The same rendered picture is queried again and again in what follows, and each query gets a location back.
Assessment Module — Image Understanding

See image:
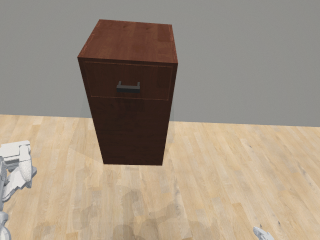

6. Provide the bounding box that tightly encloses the drawer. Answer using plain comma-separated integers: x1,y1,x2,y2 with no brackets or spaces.
84,61,172,100

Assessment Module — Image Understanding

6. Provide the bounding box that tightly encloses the robot left forearm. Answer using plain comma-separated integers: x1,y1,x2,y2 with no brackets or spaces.
0,211,12,240

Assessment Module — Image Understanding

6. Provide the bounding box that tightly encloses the handle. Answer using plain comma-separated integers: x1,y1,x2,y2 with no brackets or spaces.
116,81,140,93

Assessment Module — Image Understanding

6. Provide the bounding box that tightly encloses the robot left hand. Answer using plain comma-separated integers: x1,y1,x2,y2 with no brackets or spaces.
0,140,37,212

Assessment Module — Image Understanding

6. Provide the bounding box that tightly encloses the robot right hand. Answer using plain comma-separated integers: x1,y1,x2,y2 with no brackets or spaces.
253,226,274,240

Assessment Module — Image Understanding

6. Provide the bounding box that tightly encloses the cabinet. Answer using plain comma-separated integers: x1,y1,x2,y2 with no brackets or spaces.
77,19,178,166

